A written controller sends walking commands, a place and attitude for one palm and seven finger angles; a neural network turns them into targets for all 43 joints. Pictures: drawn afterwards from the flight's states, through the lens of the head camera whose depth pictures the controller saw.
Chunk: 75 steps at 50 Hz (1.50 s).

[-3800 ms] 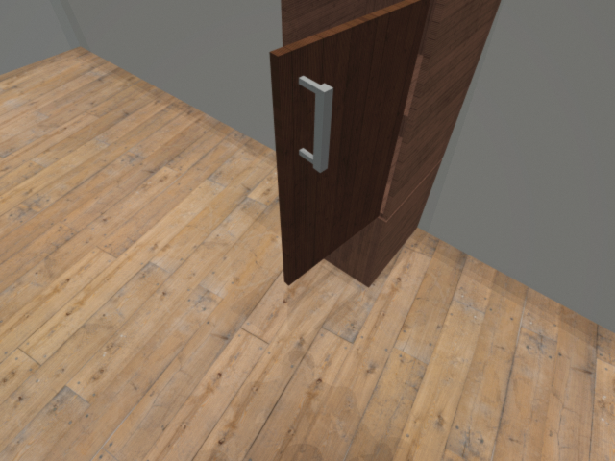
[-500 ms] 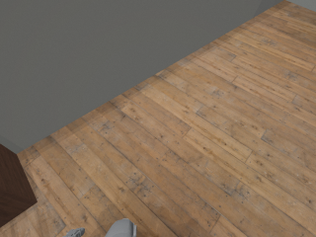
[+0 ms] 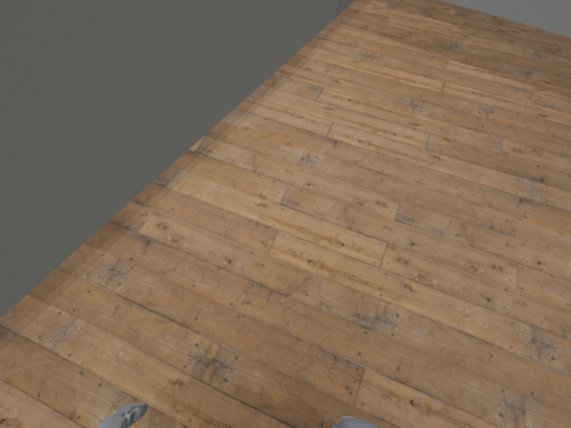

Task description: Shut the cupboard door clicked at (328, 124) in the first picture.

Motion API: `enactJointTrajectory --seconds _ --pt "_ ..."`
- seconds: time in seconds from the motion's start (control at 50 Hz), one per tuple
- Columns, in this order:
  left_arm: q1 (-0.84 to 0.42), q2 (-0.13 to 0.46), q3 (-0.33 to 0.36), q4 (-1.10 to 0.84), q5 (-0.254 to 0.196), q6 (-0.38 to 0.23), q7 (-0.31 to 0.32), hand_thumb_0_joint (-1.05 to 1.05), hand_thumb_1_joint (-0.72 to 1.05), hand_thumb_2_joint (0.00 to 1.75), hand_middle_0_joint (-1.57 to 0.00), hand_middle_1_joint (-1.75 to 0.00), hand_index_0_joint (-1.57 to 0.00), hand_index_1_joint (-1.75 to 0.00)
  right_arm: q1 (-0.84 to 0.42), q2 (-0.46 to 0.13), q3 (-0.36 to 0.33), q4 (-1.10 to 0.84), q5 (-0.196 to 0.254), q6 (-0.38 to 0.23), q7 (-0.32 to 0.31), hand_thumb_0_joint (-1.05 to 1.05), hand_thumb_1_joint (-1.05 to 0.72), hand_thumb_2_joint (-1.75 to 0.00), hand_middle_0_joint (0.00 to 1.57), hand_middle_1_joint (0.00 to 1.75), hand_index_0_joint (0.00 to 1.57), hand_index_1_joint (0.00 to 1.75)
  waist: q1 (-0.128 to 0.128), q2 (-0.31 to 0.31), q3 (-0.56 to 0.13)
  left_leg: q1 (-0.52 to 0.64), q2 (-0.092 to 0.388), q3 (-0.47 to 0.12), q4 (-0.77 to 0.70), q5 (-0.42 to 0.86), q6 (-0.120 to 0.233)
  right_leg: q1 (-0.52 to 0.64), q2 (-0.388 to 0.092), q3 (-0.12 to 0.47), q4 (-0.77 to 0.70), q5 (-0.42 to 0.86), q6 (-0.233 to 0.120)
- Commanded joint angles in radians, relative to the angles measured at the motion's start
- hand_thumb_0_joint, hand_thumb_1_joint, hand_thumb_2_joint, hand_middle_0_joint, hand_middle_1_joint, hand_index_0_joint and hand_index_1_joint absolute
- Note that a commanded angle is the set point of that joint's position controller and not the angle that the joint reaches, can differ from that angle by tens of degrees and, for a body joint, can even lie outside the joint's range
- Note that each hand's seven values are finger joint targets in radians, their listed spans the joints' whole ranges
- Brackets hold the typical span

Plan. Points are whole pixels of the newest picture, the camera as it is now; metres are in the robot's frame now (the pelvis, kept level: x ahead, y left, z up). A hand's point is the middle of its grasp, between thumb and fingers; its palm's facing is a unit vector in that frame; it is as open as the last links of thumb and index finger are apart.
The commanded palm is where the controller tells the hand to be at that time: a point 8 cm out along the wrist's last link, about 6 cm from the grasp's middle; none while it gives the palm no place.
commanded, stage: walk around to get in front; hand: left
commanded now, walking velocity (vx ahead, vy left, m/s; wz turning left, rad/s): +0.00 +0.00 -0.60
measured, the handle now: out of the picture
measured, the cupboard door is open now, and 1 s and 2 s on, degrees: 82 82 82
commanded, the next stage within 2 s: walk to a spot facing it in 1.84 s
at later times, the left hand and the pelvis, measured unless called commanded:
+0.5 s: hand (185, 402) +0.17 +0.17 -0.19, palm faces -0.20 -0.96 -0.19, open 7.4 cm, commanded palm none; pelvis +0.06 +0.00 -0.01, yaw -16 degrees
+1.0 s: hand (316, 269) +0.41 -0.04 -0.16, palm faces -0.60 -0.77 -0.21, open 7.4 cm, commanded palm none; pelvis +0.17 -0.10 -0.02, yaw -35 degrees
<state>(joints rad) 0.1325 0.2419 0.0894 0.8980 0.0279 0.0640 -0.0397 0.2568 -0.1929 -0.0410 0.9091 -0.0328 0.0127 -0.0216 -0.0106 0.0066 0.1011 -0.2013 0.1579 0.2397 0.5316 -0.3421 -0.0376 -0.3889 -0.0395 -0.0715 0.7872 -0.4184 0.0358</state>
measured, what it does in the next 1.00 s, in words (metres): walks ahead, turning right: right foot, then left foot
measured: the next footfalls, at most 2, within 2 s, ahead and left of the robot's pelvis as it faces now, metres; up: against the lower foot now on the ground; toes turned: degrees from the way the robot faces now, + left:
right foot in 0.04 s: +0.03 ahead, -0.13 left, +0.00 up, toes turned -7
left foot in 0.46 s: +0.13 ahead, +0.10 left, +0.00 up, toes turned -13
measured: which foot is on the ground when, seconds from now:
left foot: down 0.00-0.04, up 0.06-0.44, down 0.46-0.94, up 0.96-1.00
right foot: up 0.00-0.02, down 0.04-0.48, up 0.50-0.92, down 0.94-1.00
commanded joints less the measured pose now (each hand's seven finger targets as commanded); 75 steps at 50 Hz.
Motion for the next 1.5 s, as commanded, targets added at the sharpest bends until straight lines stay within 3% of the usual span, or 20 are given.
enactJointTrajectory --seconds 0.0,0.02,0.04,0.18,0.4,0.42,0.46,0.58,0.78,0.88,0.9,0.92,0.94,1.0,1.08,1.28,1.36,1.38,1.42,1.48 --pt "0.122 0.099 0.018 -0.049 -0.002 -0.047 0.009 0.0 0.9 0.9 -0.2 -0.3 -0.2 -0.3 0.011 -0.216 -0.064 -0.057 0.015 -0.012 -0.003 0.0 -0.9 -0.9 0.2 0.3 0.2 0.3 0.056 0.099 -0.187 -0.012 0.148 -0.054 0.15 0.467 0.036 0.297 -0.002 0.0 -0.353 0.312 -0.054" --pt "0.201 0.216 0.043 -0.026 0.009 -0.059 0.026 0.0 0.9 0.9 -0.2 -0.3 -0.2 -0.3 -0.018 -0.133 -0.046 -0.098 0.027 -0.009 0.001 0.0 -0.9 -0.9 0.2 0.3 0.2 0.3 0.097 -0.259 -0.21 -0.284 0.007 0.011 0.388 -0.004 -0.027 0.487 -0.258 0.346 -0.424 0.624 -0.147" --pt "0.243 0.277 0.053 -0.006 -0.011 -0.058 0.042 0.0 0.9 0.9 -0.2 -0.3 -0.2 -0.3 -0.081 -0.125 -0.034 -0.129 0.025 0.005 -0.005 0.0 -0.9 -0.9 0.2 0.3 0.2 0.3 0.125 -0.343 -0.193 -0.399 -0.076 -0.112 0.574 -0.353 -0.045 0.447 -0.381 0.487 -0.417 0.895 -0.251" --pt "0.049 0.15 0.02 -0.059 -0.01 -0.065 0.058 0.0 0.9 0.9 -0.2 -0.3 -0.2 -0.3 -0.054 -0.115 -0.042 -0.061 0.02 0.026 0.005 0.0 -0.9 -0.9 0.2 0.3 0.2 0.3 0.003 -0.138 -0.149 -0.327 -0.07 -0.234 0.569 -0.027 -0.055 0.258 -0.165 0.273 -0.42 0.618 -0.191" --pt "0.051 0.163 0.033 -0.045 -0.011 -0.051 0.054 0.0 0.9 0.9 -0.2 -0.3 -0.2 -0.3 -0.031 -0.113 -0.033 -0.066 0.032 -0.01 -0.016 0.0 -0.9 -0.9 0.2 0.3 0.2 0.3 -0.017 -0.148 -0.171 -0.047 -0.144 -0.21 -0.001 0.086 -0.037 0.188 -0.123 0.39 -0.289 0.652 -0.164" --pt "0.038 0.131 0.027 -0.052 -0.016 -0.047 0.053 0.0 0.9 0.9 -0.2 -0.3 -0.2 -0.3 0.024 -0.143 -0.037 -0.048 0.026 -0.021 -0.019 0.0 -0.9 -0.9 0.2 0.3 0.2 0.3 -0.043 -0.076 -0.19 0.109 -0.088 -0.24 -0.127 0.161 -0.022 0.077 -0.063 0.356 -0.235 0.46 -0.119" --pt "0.044 0.05 0.009 -0.098 -0.017 -0.046 0.033 0.0 0.9 0.9 -0.2 -0.3 -0.2 -0.3 0.121 -0.302 -0.065 -0.048 -0.005 -0.029 -0.023 0.0 -0.9 -0.9 0.2 0.3 0.2 0.3 -0.069 0.319 -0.201 0.244 0.353 -0.694 -0.283 0.081 0.175 -0.23 0.112 0.101 0.212 -0.26 -0.022" --pt "0.017 0.036 0.014 -0.066 0.005 -0.048 -0.019 0.0 0.9 0.9 -0.2 -0.3 -0.2 -0.3 0.055 -0.161 -0.022 -0.053 0.0 -0.058 -0.022 0.0 -0.9 -0.9 0.2 0.3 0.2 0.3 -0.008 0.172 -0.077 0.172 0.16 -0.279 -0.266 0.322 0.109 -0.285 -0.015 0.062 0.405 0.079 0.001" --pt "-0.174 -0.007 -0.016 -0.109 0.003 -0.06 -0.03 0.0 0.9 0.9 -0.2 -0.3 -0.2 -0.3 0.227 -0.156 -0.033 0.037 -0.008 -0.066 -0.006 0.0 -0.9 -0.9 0.2 0.3 0.2 0.3 -0.07 0.17 -0.012 0.24 0.196 -0.065 -0.25 0.454 0.119 -0.249 -0.031 -0.046 0.008 0.134 -0.029" --pt "0.071 0.054 0.008 -0.039 0.001 -0.075 -0.017 0.0 0.9 0.9 -0.2 -0.3 -0.2 -0.3 0.152 -0.203 -0.036 0.025 0.002 -0.065 0.002 0.0 -0.9 -0.9 0.2 0.3 0.2 0.3 0.08 0.122 -0.114 0.107 0.177 0.05 0.09 0.804 0.075 0.205 0.064 -0.106 -0.174 0.119 -0.12" --pt "0.266 0.128 0.029 0.02 0.005 -0.087 -0.007 0.0 0.9 0.9 -0.2 -0.3 -0.2 -0.3 0.097 -0.193 -0.03 0.002 0.015 -0.069 0.013 0.0 -0.9 -0.9 0.2 0.3 0.2 0.3 0.181 -0.001 -0.21 -0.072 0.123 0.079 0.334 0.679 0.033 0.497 0.002 -0.012 -0.242 0.153 -0.158" --pt "0.388 0.263 0.064 0.047 0.001 -0.1 0.013 0.0 0.9 0.9 -0.2 -0.3 -0.2 -0.3 0.102 -0.112 -0.012 -0.043 0.035 -0.068 0.018 0.0 -0.9 -0.9 0.2 0.3 0.2 0.3 0.211 -0.316 -0.323 -0.431 -0.079 0.042 0.698 -0.198 -0.034 0.744 -0.327 0.554 -0.384 0.158 -0.287" --pt "0.36 0.305 0.065 0.05 -0.027 -0.093 0.028 0.0 0.9 0.9 -0.2 -0.3 -0.2 -0.3 0.03 -0.137 -0.014 -0.068 0.03 -0.059 0.016 0.0 -0.9 -0.9 0.2 0.3 0.2 0.3 0.184 -0.292 -0.292 -0.536 -0.077 -0.158 0.861 -0.27 -0.013 0.663 -0.389 0.703 -0.514 0.124 -0.31" --pt "0.075 0.153 0.015 -0.025 -0.022 -0.091 0.038 0.0 0.9 0.9 -0.2 -0.3 -0.2 -0.3 0.002 -0.123 -0.033 -0.027 0.014 -0.042 0.019 0.0 -0.9 -0.9 0.2 0.3 0.2 0.3 0.044 -0.11 -0.035 -0.426 0.018 -0.231 0.771 -0.007 -0.012 0.166 -0.273 0.446 -0.607 -0.11 -0.226" --pt "0.056 0.109 0.001 -0.004 -0.007 -0.124 0.038 0.0 0.9 0.9 -0.2 -0.3 -0.2 -0.3 0.106 -0.082 -0.028 0.021 0.002 -0.022 0.024 0.0 -0.9 -0.9 0.2 0.3 0.2 0.3 -0.039 -0.098 -0.064 -0.317 -0.006 -0.216 0.563 0.078 -0.033 0.106 -0.169 0.247 -0.609 0.153 -0.203" --pt "0.225 0.095 0.004 0.086 -0.006 -0.144 0.036 0.0 0.9 0.9 -0.2 -0.3 -0.2 -0.3 -0.195 -0.068 -0.021 -0.079 0.011 -0.062 0.034 0.0 -0.9 -0.9 0.2 0.3 0.2 0.3 0.052 -0.122 -0.077 -0.418 -0.067 -0.191 0.196 0.089 -0.03 0.412 -0.179 0.294 -0.492 0.59 -0.23" --pt "0.195 0.108 0.003 0.09 -0.013 -0.139 0.04 0.0 0.9 0.9 -0.2 -0.3 -0.2 -0.3 -0.092 -0.092 -0.029 -0.034 0.007 -0.077 0.025 0.0 -0.9 -0.9 0.2 0.3 0.2 0.3 -0.023 -0.11 -0.077 -0.082 -0.142 -0.133 -0.016 0.152 0.002 0.27 -0.137 0.251 -0.35 0.7 -0.183" --pt "0.184 0.095 0.002 0.086 -0.015 -0.14 0.04 0.0 0.9 0.9 -0.2 -0.3 -0.2 -0.3 0.043 -0.136 -0.041 0.009 0.002 -0.083 0.016 0.0 -0.9 -0.9 0.2 0.3 0.2 0.3 -0.078 -0.038 -0.149 0.162 -0.11 -0.173 -0.076 0.201 0.02 0.149 -0.088 0.223 -0.177 0.657 -0.148" --pt "0.209 0.029 -0.015 0.045 -0.029 -0.147 0.027 0.0 0.9 0.9 -0.2 -0.3 -0.2 -0.3 0.277 -0.301 -0.071 0.05 -0.015 -0.083 0.002 0.0 -0.9 -0.9 0.2 0.3 0.2 0.3 -0.135 0.291 -0.339 0.49 0.359 -0.726 -0.212 0.216 0.221 -0.215 0.098 0.072 0.419 -0.129 -0.076" --pt "0.123 0.036 -0.005 0.048 -0.001 -0.131 0.016 0.0 0.9 0.9 -0.2 -0.3 -0.2 -0.3 0.073 -0.156 -0.032 0.003 -0.001 -0.085 0.001 0.0 -0.9 -0.9 0.2 0.3 0.2 0.3 -0.048 0.127 -0.077 0.121 0.28 -0.514 -0.293 0.092 0.176 -0.29 -0.05 0.117 0.564 0.054 -0.065"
